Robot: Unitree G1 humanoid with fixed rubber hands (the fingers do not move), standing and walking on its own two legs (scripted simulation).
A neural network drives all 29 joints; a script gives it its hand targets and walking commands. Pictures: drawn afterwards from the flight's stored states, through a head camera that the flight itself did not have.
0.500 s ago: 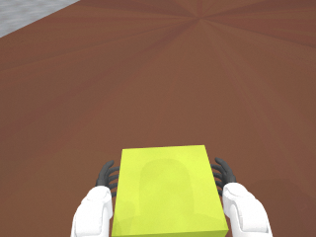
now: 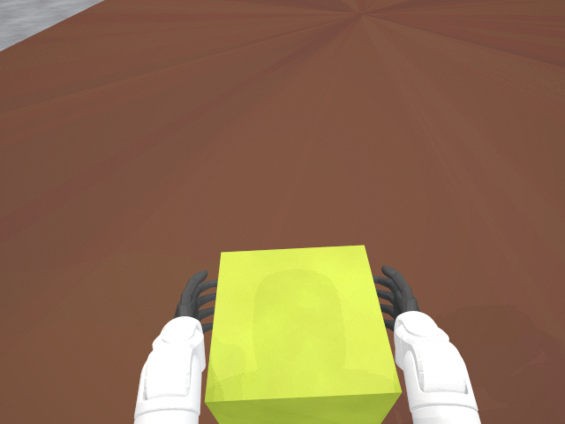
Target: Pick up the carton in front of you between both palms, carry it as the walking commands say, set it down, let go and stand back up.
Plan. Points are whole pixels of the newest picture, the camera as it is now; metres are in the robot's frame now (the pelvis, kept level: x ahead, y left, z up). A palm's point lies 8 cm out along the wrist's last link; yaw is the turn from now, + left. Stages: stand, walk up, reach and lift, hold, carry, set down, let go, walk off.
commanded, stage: hold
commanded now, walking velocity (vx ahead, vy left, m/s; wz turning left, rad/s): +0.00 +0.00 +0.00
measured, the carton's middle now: (297, 351) +0.27 +0.00 -0.04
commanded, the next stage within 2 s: set down in 0.40 s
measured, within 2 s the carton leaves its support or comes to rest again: neither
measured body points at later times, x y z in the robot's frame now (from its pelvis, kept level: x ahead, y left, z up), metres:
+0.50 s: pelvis -0.04 -0.01 +0.00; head -0.08 -0.03 +0.45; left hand +0.25 +0.16 +0.04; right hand +0.27 -0.15 +0.04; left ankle -0.04 +0.11 -0.74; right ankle +0.03 -0.13 -0.74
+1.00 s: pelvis -0.06 -0.02 -0.05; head +0.11 -0.01 +0.36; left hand +0.31 +0.17 -0.12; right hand +0.33 -0.14 -0.13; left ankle -0.04 +0.11 -0.74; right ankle +0.03 -0.12 -0.74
